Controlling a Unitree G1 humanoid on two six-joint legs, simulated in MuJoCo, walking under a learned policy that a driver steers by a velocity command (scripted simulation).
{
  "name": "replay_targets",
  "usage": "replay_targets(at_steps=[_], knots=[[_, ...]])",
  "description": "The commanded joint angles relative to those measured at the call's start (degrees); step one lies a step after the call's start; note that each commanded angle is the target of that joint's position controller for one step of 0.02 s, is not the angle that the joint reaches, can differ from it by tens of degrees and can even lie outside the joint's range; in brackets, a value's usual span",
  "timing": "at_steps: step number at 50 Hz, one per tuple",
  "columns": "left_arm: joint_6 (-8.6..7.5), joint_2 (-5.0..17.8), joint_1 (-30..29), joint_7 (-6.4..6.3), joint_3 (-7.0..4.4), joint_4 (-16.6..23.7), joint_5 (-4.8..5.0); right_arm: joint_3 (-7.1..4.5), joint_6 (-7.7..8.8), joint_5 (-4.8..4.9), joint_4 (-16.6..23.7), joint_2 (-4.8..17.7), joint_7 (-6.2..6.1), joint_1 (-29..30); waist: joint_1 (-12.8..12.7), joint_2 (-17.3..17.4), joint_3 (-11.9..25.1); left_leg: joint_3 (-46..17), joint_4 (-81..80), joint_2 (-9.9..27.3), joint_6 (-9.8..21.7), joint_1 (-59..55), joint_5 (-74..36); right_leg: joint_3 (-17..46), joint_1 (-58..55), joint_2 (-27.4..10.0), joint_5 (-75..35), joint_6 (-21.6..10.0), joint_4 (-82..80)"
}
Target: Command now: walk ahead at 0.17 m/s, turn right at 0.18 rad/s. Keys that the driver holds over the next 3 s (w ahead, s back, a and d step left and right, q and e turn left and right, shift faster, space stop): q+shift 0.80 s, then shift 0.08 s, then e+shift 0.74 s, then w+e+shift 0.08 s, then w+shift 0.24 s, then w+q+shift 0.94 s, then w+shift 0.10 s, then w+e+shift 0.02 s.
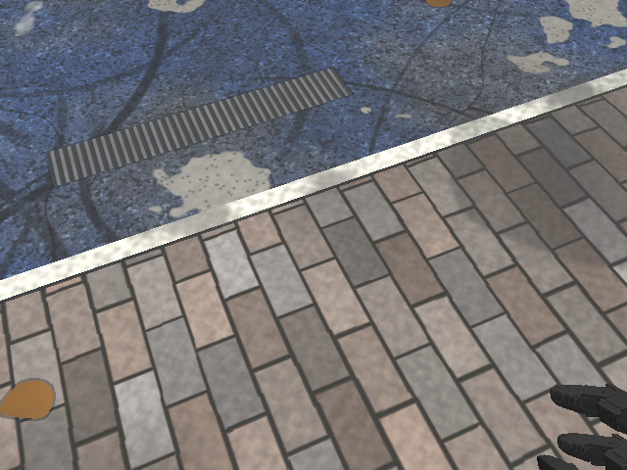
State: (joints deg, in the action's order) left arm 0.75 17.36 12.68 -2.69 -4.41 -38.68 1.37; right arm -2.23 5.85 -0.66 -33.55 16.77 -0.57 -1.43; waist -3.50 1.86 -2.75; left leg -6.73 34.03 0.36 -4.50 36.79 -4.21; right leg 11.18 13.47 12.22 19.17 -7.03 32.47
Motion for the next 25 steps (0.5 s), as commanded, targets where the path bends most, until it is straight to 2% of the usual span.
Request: replay_targets(at_steps=[1, 2, 3, 4, 5, 6, 7, 8, 9, 10, 12, 14, 17, 19, 20, 21, 22, 23, 24, 25], knots=[[-0.80, 1.4, 1.2, -0.04, 0.24, 1.8, -1.53, -1.69, 1.43, -0.43, 0.9, 4.4, 1.32, -5.1, 2.3, -8.6, 9.9, 4.6, -7.2, -0.9, 3.6, -17.2, -7.2, 4.9, -1.2, -13.6, -31.0, -1.2, 2.8], [-1.46, 0.8, 0.8, 0.44, 0.50, 2.0, -2.27, -2.14, 1.92, -0.78, -0.3, 5.3, 1.48, -8.4, 3.7, -7.8, 11.1, 4.0, -9.6, -0.3, 5.8, -22.2, -14.2, 2.4, -2.0, -12.2, -32.8, 0.4, 8.4], [-2.24, 0.2, 4.2, 0.84, 0.72, 2.5, -2.95, -2.45, 2.15, -1.98, 0.1, 8.0, 1.35, -10.0, 2.2, 0.4, 15.1, -5.9, -5.8, 7.1, 12.4, -33.4, -36.4, -0.4, 4.2, -7.7, -18.2, 3.8, 21.1], [-2.60, 1.5, 11.3, 1.53, 0.85, 1.1, -2.27, -2.27, 1.58, -2.69, -0.4, 7.6, 1.39, -11.6, 0.9, 13.0, 20.8, -24.3, -6.1, 19.5, 25.1, -44.8, -43.3, -3.5, 15.6, -4.5, 15.2, 9.2, 36.1], [-2.19, 6.3, 8.8, 2.15, 0.12, 1.6, -1.80, -2.79, 0.59, -0.82, 0.4, 7.5, 1.32, -12.0, 2.6, 10.8, 22.4, -33.9, -10.4, 20.1, 26.5, -44.3, -25.0, -3.3, 19.6, -6.1, 17.8, 10.0, 40.5], [-0.95, 8.4, 1.9, 2.07, -0.70, 2.7, -1.10, -3.44, -0.68, 0.31, 1.7, 8.6, 1.05, -10.6, 4.7, 4.8, 18.4, -33.3, -11.8, 17.4, 24.0, -41.5, -5.8, -2.9, 23.2, -6.8, 14.6, 10.8, 45.9], [0.19, 7.5, -2.7, 1.86, -0.59, 3.8, -1.56, -3.45, -2.04, 0.77, 2.4, 8.9, 0.84, -10.3, 5.7, -0.2, 14.4, -30.9, -14.3, 14.4, 21.1, -35.8, 7.4, -3.5, 24.6, -6.6, 12.0, 10.8, 47.2], [0.95, 6.1, -4.5, 1.72, -0.33, 4.7, -1.96, -3.40, -3.07, 0.91, 3.1, 9.2, 0.38, -8.7, 4.8, -2.0, 10.8, -29.5, -16.5, 12.6, 19.1, -29.3, 16.7, -3.1, 24.4, -7.2, 9.3, 10.3, 45.1], [1.27, 4.6, -4.7, 1.67, -0.06, 5.3, -1.99, -3.41, -3.85, 0.90, 3.8, 9.1, 0.03, -7.0, 3.0, -1.3, 7.9, -27.0, -18.4, 9.5, 16.8, -23.2, 22.7, -3.4, 21.9, -7.8, 7.5, 9.5, 39.4], [1.24, 3.1, -3.9, 1.54, 0.24, 5.0, -1.80, -3.41, -4.55, 0.99, 4.3, 8.2, -0.08, -5.5, 1.8, 1.0, 6.1, -23.1, -19.5, 6.0, 14.2, -19.2, 24.4, -4.8, 18.7, -7.9, 7.2, 9.0, 31.1], [0.74, 1.5, -3.5, 1.12, 0.35, 3.7, -1.40, -3.93, -5.80, 0.94, 4.5, 7.7, -0.33, -5.9, 2.1, 4.8, 7.6, -19.5, -20.2, 2.4, 13.3, -17.6, 22.1, -7.6, 12.2, -5.8, 7.7, 8.9, 20.1], [0.35, 1.0, -3.8, 1.14, 0.39, 3.0, -1.27, -4.78, -6.52, 1.40, 4.0, 8.4, -0.74, -7.7, 2.8, 7.2, 9.7, -20.9, -20.1, 2.3, 13.6, -19.3, 23.9, -6.5, 8.8, -5.4, 5.5, 8.7, 12.8], [-0.51, 2.5, -4.2, 1.55, -0.25, 2.0, -0.77, -5.86, -7.47, 1.96, 4.1, 9.2, -1.35, -9.0, 3.6, 9.4, 10.0, -25.3, -21.2, 3.3, 13.0, -20.7, 29.8, -4.6, 6.0, -5.2, 1.1, 7.5, 3.7], [-1.18, 3.3, -2.5, 1.86, -0.86, 0.7, -0.67, -6.29, -8.04, 2.30, 4.5, 9.5, -1.74, -8.3, 2.6, 9.4, 9.8, -26.5, -20.9, 2.2, 11.4, -18.7, 33.0, -4.5, 0.7, -5.8, -2.4, 6.1, -3.8], [-1.40, 4.2, -0.1, 1.79, -1.37, -0.3, -0.82, -6.23, -8.18, 2.60, 4.7, 9.0, -1.81, -7.9, 1.3, 8.8, 10.0, -25.3, -19.4, 0.4, 9.6, -15.4, 34.7, -4.6, -5.0, -7.8, -5.6, 5.0, -9.2], [-1.44, 7.5, 2.7, 1.62, -2.33, -1.2, -1.94, -5.93, -8.30, 2.81, 5.7, 7.7, -1.83, -7.1, 0.6, 3.2, 11.1, -20.3, -12.9, -3.1, 6.5, -8.0, 38.0, 1.7, -11.7, -15.3, -2.0, 1.2, -13.3], [-1.40, 10.2, 0.4, 1.57, -2.86, -0.4, -3.44, -5.57, -8.12, 3.60, 6.4, 6.1, -1.55, -7.0, 1.9, -12.5, 9.2, -8.0, 4.5, -9.7, 5.0, 1.0, 39.5, 14.7, -11.7, -27.9, -1.6, -5.2, -17.2], [-1.90, 8.3, -6.0, 1.31, -2.27, 1.8, -4.98, -6.46, -7.25, 2.62, 5.6, 8.8, -0.76, -10.4, 4.8, -16.2, 7.8, -4.9, 18.9, -7.1, 2.9, 3.5, 35.1, 18.7, -7.4, -33.6, -8.4, -7.8, -18.4], [-2.05, 4.7, -9.9, 0.52, -1.36, 3.5, -4.37, -7.11, -7.33, 2.14, 3.4, 11.2, -0.38, -12.3, 6.1, -11.5, 7.2, -2.7, 26.0, -4.6, 1.8, 1.9, 31.3, 12.6, -4.7, -31.9, -11.5, -6.3, -17.2], [-2.06, 3.1, -12.4, -0.09, -0.86, 4.2, -3.13, -6.99, -7.77, 1.77, 1.9, 10.6, -0.38, -14.2, 6.9, -8.2, 6.3, -1.6, 30.2, -4.1, 1.3, 1.1, 27.8, 6.9, -3.3, -28.2, -12.8, -3.9, -15.9]])
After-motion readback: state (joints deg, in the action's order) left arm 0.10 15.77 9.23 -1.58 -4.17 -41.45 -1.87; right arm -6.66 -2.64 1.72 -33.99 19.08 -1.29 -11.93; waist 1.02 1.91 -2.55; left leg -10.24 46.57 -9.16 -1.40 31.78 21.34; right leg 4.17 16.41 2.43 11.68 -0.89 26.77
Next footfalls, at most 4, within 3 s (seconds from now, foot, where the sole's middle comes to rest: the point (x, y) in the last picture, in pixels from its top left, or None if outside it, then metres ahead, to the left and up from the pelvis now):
0.04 left None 0.24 0.13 -0.76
0.40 right None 0.20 -0.07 -0.76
0.84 left None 0.07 0.18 -0.76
1.34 right None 0.20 -0.02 -0.76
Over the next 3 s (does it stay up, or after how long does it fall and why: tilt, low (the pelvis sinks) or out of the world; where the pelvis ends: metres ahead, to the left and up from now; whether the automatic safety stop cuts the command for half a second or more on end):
stays up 1.00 0.35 0.00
